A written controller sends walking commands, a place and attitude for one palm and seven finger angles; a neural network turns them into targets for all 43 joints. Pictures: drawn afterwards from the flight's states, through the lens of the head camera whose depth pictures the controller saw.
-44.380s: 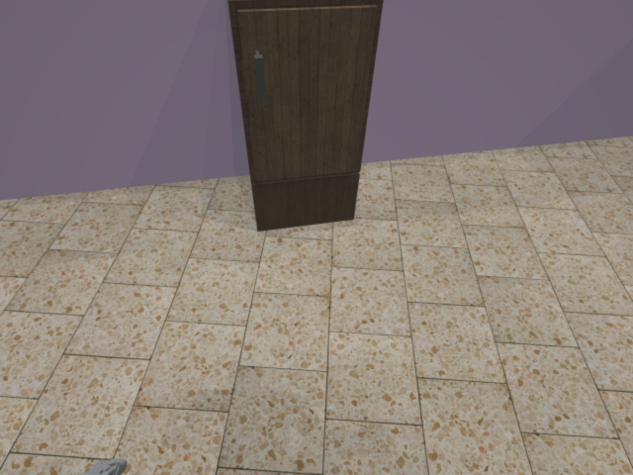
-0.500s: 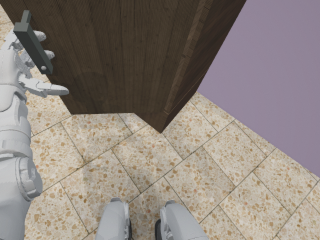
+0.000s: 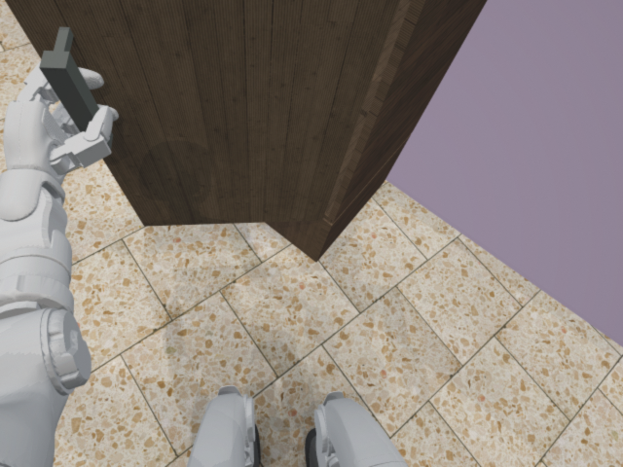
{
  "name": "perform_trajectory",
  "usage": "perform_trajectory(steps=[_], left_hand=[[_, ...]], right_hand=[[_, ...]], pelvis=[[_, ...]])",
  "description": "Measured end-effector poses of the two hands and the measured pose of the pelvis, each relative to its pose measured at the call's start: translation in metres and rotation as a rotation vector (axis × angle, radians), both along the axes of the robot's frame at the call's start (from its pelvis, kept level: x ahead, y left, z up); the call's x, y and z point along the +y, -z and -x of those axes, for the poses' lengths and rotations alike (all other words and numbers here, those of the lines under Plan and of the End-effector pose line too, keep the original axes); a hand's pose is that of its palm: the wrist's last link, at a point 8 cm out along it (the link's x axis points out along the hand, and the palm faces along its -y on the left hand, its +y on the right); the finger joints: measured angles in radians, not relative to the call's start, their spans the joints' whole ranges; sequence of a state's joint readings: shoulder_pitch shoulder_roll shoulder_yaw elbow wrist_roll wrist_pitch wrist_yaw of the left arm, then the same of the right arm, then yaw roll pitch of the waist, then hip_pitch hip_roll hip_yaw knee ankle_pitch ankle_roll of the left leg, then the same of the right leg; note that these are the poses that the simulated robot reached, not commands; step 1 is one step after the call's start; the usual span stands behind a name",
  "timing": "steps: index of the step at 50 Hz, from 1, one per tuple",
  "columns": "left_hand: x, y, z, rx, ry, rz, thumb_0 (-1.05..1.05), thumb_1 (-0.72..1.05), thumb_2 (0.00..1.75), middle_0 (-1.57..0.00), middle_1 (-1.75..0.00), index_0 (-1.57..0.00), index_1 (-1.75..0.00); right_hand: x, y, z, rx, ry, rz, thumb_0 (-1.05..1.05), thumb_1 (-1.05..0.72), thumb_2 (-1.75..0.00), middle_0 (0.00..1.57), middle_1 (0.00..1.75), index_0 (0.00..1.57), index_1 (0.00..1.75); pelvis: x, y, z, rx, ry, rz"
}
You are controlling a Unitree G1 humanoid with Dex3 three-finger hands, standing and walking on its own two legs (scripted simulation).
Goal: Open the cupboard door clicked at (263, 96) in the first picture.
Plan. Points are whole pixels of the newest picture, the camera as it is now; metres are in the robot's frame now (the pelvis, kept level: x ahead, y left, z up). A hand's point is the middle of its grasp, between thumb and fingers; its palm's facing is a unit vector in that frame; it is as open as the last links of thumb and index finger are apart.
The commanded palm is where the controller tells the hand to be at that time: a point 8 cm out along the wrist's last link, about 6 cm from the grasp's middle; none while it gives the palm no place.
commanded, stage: close the thumb around the handle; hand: left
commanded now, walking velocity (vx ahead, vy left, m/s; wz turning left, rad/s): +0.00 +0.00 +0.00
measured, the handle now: (84, 92) +0.56 +0.25 +0.06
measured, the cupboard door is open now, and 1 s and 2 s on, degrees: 44 72 88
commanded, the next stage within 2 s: pull the door open along its arc in 0.06 s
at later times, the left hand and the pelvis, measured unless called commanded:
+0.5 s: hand (103, 162) +0.46 +0.22 +0.05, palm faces +0.05 -1.00 -0.01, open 6.2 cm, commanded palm +0.42 +0.25 +0.05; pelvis +0.01 +0.00 +0.01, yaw +0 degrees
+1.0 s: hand (163, 258) +0.35 +0.14 +0.05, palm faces +0.44 -0.90 +0.03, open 6.4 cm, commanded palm +0.28 +0.18 +0.05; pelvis +0.01 -0.02 +0.02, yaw +3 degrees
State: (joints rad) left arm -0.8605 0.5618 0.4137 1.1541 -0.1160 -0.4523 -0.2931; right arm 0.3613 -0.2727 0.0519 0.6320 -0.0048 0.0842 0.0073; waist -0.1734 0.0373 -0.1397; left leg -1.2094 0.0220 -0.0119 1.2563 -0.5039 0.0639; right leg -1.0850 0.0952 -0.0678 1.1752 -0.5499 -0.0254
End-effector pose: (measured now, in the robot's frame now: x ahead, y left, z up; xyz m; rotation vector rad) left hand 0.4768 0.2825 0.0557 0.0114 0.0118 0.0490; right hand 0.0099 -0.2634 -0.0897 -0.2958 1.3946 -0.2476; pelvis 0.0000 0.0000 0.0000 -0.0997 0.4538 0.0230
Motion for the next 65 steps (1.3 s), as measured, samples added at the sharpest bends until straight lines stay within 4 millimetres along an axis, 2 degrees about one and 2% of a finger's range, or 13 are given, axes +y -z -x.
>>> perform_trajectory(steps=[12,20,25,30,36,43,51,58,65], left_hand=[[-0.003,0.0,-0.004,-0.001,-0.007,0.003,0.0,0.68,0.83,-0.31,-1.33,-0.33,-1.32],[-0.006,0.001,0.011,-0.007,-0.01,0.005,0.0,0.69,0.81,-0.3,-1.33,-0.31,-1.32],[-0.011,0.001,0.036,-0.007,0.002,0.005,0.0,0.69,0.78,-0.3,-1.33,-0.3,-1.32],[-0.021,0.001,0.069,-0.011,0.017,0.012,0.0,0.68,0.75,-0.31,-1.32,-0.31,-1.32],[-0.046,0.006,0.105,-0.037,-0.202,0.104,-0.01,0.64,0.77,-0.32,-1.32,-0.33,-1.29],[-0.073,0.005,0.137,-0.049,-0.36,0.05,-0.02,0.66,0.79,-0.34,-1.3,-0.32,-1.29],[-0.104,0.003,0.177,-0.028,-0.411,0.031,-0.01,0.65,0.77,-0.32,-1.31,-0.31,-1.31],[-0.138,0.001,0.211,-0.011,-0.405,0.032,-0.01,0.65,0.77,-0.31,-1.32,-0.32,-1.32],[-0.171,0.0,0.237,0.006,-0.405,0.037,-0.01,0.66,0.76,-0.3,-1.33,-0.33,-1.33]], right_hand=[[-0.003,-0.001,-0.001,-0.02,0.001,0.009,0.0,-0.91,-0.9,0.2,0.3,0.2,0.3],[0.0,-0.001,-0.005,-0.022,0.013,-0.021,0.0,-0.91,-0.9,0.2,0.3,0.2,0.3],[0.003,-0.006,-0.021,-0.066,0.015,-0.049,0.01,-0.91,-0.9,0.2,0.3,0.2,0.3],[0.005,-0.012,-0.05,-0.15,-0.013,-0.069,0.01,-0.91,-0.9,0.2,0.3,0.2,0.3],[0.01,-0.015,-0.097,-0.272,-0.108,-0.09,0.01,-0.91,-0.9,0.2,0.3,0.2,0.3],[0.02,-0.012,-0.138,-0.37,-0.202,-0.14,0.01,-0.91,-0.9,0.2,0.3,0.2,0.3],[0.025,-0.012,-0.15,-0.398,-0.238,-0.186,0.01,-0.91,-0.9,0.2,0.3,0.2,0.3],[0.016,-0.015,-0.153,-0.422,-0.253,-0.195,0.01,-0.91,-0.9,0.2,0.3,0.2,0.3],[0.007,-0.016,-0.164,-0.474,-0.278,-0.196,0.01,-0.91,-0.9,0.2,0.3,0.2,0.3]], pelvis=[[-0.002,0.002,0.001,0.0,0.003,0.0],[-0.002,-0.003,-0.002,-0.01,0.012,-0.01],[-0.002,-0.011,-0.008,-0.032,0.016,-0.02],[-0.003,-0.018,-0.013,-0.06,0.016,-0.028],[-0.004,-0.02,-0.012,-0.079,0.011,-0.042],[-0.013,-0.016,-0.007,-0.099,-0.002,-0.058],[-0.026,-0.02,-0.006,-0.14,-0.021,-0.072],[-0.036,-0.024,-0.007,-0.165,-0.033,-0.085],[-0.047,-0.023,-0.007,-0.173,-0.044,-0.099]])
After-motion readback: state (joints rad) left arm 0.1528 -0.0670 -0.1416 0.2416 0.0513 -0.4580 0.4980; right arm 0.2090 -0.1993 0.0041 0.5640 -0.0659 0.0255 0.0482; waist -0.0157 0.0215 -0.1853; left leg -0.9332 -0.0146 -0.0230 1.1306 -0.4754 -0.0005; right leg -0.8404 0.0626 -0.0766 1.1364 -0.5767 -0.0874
